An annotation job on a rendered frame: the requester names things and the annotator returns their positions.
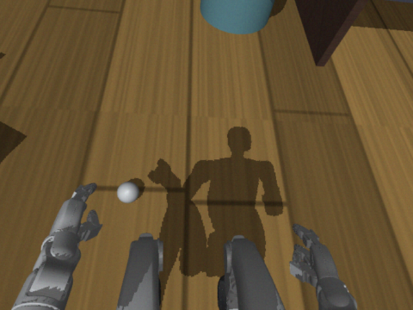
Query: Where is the right robot hand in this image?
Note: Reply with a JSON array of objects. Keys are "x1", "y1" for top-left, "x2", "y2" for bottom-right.
[{"x1": 289, "y1": 223, "x2": 339, "y2": 288}]

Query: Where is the ball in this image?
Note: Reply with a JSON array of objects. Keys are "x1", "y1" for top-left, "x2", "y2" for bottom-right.
[{"x1": 117, "y1": 181, "x2": 139, "y2": 203}]

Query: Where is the right robot arm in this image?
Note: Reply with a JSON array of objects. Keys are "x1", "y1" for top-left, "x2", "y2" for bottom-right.
[{"x1": 316, "y1": 277, "x2": 357, "y2": 310}]

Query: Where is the left robot arm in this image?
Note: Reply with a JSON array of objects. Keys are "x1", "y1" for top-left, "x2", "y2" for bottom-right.
[{"x1": 11, "y1": 231, "x2": 81, "y2": 310}]

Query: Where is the left robot hand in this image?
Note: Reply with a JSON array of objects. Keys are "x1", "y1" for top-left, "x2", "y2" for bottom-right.
[{"x1": 49, "y1": 183, "x2": 103, "y2": 242}]

